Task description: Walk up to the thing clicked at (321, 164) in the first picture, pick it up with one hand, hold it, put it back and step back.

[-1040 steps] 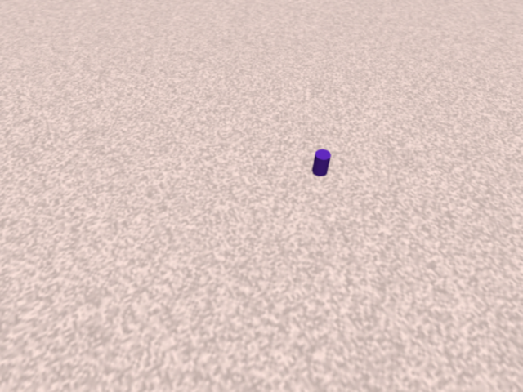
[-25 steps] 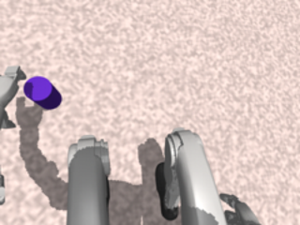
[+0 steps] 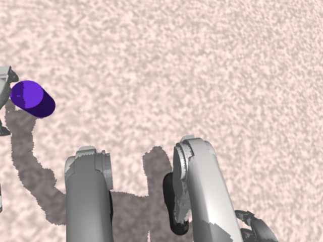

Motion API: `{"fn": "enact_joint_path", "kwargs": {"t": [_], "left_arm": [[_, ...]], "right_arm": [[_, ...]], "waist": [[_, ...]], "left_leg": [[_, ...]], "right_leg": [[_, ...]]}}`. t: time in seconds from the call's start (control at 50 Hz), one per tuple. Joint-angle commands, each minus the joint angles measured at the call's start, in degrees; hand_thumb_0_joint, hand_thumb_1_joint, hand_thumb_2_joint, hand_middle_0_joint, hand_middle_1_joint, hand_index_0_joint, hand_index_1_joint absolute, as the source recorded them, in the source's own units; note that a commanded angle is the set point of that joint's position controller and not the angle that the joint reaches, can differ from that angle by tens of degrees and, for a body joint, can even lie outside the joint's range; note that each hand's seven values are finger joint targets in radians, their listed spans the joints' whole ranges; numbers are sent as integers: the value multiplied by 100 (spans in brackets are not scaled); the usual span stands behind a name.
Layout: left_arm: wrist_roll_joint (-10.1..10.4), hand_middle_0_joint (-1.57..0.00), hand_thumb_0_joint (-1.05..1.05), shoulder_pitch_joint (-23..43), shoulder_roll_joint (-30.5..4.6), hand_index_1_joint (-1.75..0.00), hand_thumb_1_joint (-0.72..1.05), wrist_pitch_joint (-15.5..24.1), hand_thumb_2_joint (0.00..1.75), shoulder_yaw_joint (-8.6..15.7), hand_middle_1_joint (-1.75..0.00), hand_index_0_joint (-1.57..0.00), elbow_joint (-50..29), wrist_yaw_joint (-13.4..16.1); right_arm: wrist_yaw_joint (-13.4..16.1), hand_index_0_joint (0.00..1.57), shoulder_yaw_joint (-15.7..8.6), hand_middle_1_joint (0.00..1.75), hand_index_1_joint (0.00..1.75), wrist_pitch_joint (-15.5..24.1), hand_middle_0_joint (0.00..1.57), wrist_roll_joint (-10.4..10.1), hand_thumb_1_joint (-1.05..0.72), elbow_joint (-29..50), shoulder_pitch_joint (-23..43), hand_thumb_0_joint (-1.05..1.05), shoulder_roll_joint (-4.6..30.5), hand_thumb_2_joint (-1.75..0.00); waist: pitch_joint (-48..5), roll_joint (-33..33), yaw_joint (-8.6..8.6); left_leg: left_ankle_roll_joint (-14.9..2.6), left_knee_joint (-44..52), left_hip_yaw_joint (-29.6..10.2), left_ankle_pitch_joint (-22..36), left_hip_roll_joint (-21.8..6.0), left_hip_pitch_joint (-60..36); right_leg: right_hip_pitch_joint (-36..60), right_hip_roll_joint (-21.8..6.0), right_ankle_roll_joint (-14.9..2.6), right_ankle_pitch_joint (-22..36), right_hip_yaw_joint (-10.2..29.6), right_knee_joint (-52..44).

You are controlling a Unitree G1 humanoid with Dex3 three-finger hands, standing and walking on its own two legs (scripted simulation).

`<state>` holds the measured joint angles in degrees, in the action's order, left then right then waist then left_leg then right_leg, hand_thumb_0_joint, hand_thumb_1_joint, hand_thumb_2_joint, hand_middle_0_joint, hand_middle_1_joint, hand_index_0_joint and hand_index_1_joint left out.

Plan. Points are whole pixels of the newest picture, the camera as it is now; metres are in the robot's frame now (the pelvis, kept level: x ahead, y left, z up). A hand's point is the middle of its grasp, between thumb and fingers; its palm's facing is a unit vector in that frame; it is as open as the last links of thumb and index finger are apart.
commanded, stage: approach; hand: left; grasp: from above
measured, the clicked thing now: (35, 100) +0.48 +0.32 -0.29
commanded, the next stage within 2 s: withdraw in 0.78 s
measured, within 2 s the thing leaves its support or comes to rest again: neither
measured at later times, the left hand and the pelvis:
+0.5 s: hand (30, 75) +0.50 +0.29 -0.14, palm faces -0.39 -0.05 -0.92, open 13.9 cm; pelvis +0.00 +0.00 +0.00, yaw -1 degrees
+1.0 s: hand (17, 106) +0.43 +0.33 -0.19, palm faces -0.43 -0.07 -0.90, open 13.8 cm; pelvis -0.01 +0.00 -0.02, yaw +0 degrees
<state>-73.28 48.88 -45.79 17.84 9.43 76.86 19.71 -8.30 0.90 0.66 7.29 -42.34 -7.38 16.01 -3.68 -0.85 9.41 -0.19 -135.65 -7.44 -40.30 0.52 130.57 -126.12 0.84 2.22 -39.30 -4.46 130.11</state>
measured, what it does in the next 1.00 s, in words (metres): stands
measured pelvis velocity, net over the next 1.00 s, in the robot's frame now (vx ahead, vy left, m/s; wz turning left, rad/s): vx -0.01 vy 0.00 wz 0.00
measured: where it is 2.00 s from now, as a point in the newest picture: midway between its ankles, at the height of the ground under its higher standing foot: (141, 222)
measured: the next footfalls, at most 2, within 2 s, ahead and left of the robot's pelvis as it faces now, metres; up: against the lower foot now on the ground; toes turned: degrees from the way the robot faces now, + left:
none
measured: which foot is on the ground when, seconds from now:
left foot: down 0.00-1.00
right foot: down 0.00-1.00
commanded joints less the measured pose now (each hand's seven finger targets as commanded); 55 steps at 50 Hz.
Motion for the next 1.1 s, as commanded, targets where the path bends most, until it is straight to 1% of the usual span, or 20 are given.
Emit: {"fn": "enact_joint_path", "kwargs": {"t": [0.0,0.04,0.1,0.18,0.26,0.3,0.38,0.42,0.46,0.56,0.58,0.62,0.7,0.76,0.8,0.86,0.9,0.94,1.0,1.08], "left_arm": [[107,-6,0,1540,-1494,-105,-51,6,95,66,-107,-8,-721,217],[115,-6,0,1754,-1428,-105,-51,22,95,22,-108,-8,-890,252],[95,-6,0,2322,-1179,-106,-51,35,95,-268,-109,-8,-884,290],[-10,-6,0,2897,-1049,-107,-50,-76,94,-441,-110,-9,-571,502],[-129,-6,0,3266,-1190,-107,-53,-404,97,-383,-109,-8,-388,707],[-180,-7,0,3190,-1492,-107,-53,-656,97,-190,-109,-8,-201,759],[-50,-7,0,3048,-1619,-107,-53,-1083,97,-167,-109,-8,157,570],[96,-7,0,2697,-1356,-107,-52,-1226,96,-360,-109,-9,415,342],[218,-7,0,2518,-1550,-108,-51,-1280,95,-328,-110,-10,413,120],[511,-7,0,1854,-1550,-107,-49,-1029,93,-378,-110,-10,515,-397],[584,-8,0,1952,-1735,-107,-49,-894,92,-268,-110,-11,250,-425],[577,-9,0,1637,-1739,-106,-47,-614,92,-188,-109,-12,237,-428],[441,-8,0,2059,-1891,-106,-49,48,94,42,-109,-11,-589,-136],[229,-8,0,2151,-1607,-108,-50,316,98,-103,-110,-10,-809,182],[178,-8,0,2378,-1633,-109,-50,377,102,-40,-110,-9,-1183,441],[65,-6,0,2485,-1398,-103,-51,171,98,-192,-104,-7,-896,652],[-43,-7,0,2833,-1140,-103,-52,39,100,-418,-103,-7,-430,740],[-144,-6,0,2843,-1160,-105,-51,-111,98,-480,-108,-9,85,808],[-195,-6,0,2801,-1519,-106,-52,-365,99,-241,-108,-9,92,946],[-20,-6,0,2840,-1700,-105,-52,-777,99,18,-107,-8,-345,893]], "right_arm": [[83,20,-427,30,30,30,20,-30,-91,52,-1143,0,1360,-90],[76,20,-433,30,30,42,20,-24,-91,21,-1173,0,1359,-90],[78,20,-401,30,30,90,20,-3,-91,-33,-1275,0,1368,-90],[111,20,-313,30,30,150,20,39,-91,-123,-1396,0,1387,-90],[154,20,-238,30,30,166,20,62,-91,-87,-1411,0,1432,-90],[157,20,-205,30,30,150,20,48,-91,-18,-1433,0,1452,-90],[175,20,-128,30,30,86,20,-46,-91,106,-1452,0,1455,-90],[171,20,-78,30,30,62,20,-88,-91,164,-1451,0,1411,-90],[182,20,-42,30,30,23,20,-159,-91,223,-1446,0,1415,-90],[174,20,39,30,30,-52,20,-218,-91,361,-1373,0,1398,-90],[178,20,43,30,30,-54,20,-221,-91,369,-1362,0,1432,-90],[159,20,66,30,30,-59,20,-165,-91,374,-1336,0,1447,-90],[126,20,51,30,30,-39,20,-50,-90,267,-1324,0,1425,-90],[96,20,-70,30,30,7,20,17,-91,155,-1344,0,1453,-90],[110,20,-148,30,30,30,20,77,-90,96,-1344,0,1472,-90],[118,20,-249,30,30,102,20,111,-90,-47,-1320,0,1466,-90],[135,20,-197,30,30,126,20,138,-90,-145,-1334,0,1492,-90],[128,20,-141,30,30,175,20,161,-91,-184,-1319,0,1512,-90],[109,20,-76,30,30,252,20,171,-91,-126,-1248,0,1525,-90],[82,20,-189,30,30,273,20,85,-91,51,-1204,0,1547,-90]], "waist": [[-3698,1565,39],[-3801,1679,53],[-3789,1680,347],[-3805,1855,538],[-3994,2230,537],[-4215,2293,439],[-4109,2030,468],[-3832,1679,513],[-3845,1495,483],[-3318,895,471],[-3382,885,425],[-3317,1012,398],[-3613,1572,319],[-3628,1981,402],[-3892,2100,449],[-3759,2219,503],[-3511,2199,687],[-3268,1997,732],[-3619,2392,484],[-4230,2454,406]], "left_leg": [[-145,1538,365,1085,25,-3096],[-132,1534,354,1165,17,-3192],[-133,1450,316,1085,2,-3129],[-120,1411,332,1110,-2,-3244],[-72,1529,344,1149,-24,-3468],[-84,1568,418,1300,1,-3448],[-170,1587,499,1297,6,-3056],[-212,1547,523,1251,5,-2816],[-257,1514,546,1256,25,-2577],[-323,1479,530,1021,47,-1959],[-319,1456,502,1005,52,-1945],[-251,1417,446,1023,50,-2093],[-152,1257,429,1098,45,-2487],[-71,1277,355,1038,0,-3023],[-70,1230,382,1054,1,-3169],[-51,1308,367,901,-24,-3296],[-42,1376,267,684,-27,-3164],[-70,1330,236,601,-21,-3022],[-51,1360,287,920,8,-3224],[-43,1427,344,1389,-9,-3518]], "right_leg": [[1569,147,-416,1149,-389,-1201],[1534,137,-410,1216,-395,-1150],[1442,159,-408,1216,-439,-1168],[1344,173,-406,1239,-473,-1141],[1286,162,-436,1309,-495,-1116],[1517,156,-461,1463,-455,-1107],[1800,158,-444,1546,-387,-1255],[1994,173,-419,1522,-362,-1362],[2285,188,-397,1518,-317,-1387],[2542,193,-336,1272,-274,-1485],[2511,186,-344,1227,-273,-1439],[2358,173,-357,1194,-320,-1346],[2056,197,-409,1205,-377,-1163],[1531,212,-449,1107,-481,-1051],[1490,205,-436,1144,-488,-1032],[1127,163,-451,1001,-509,-996],[813,159,-444,859,-599,-935],[742,160,-432,804,-636,-938],[916,129,-439,1081,-601,-787],[1223,87,-435,1520,-517,-786]]}}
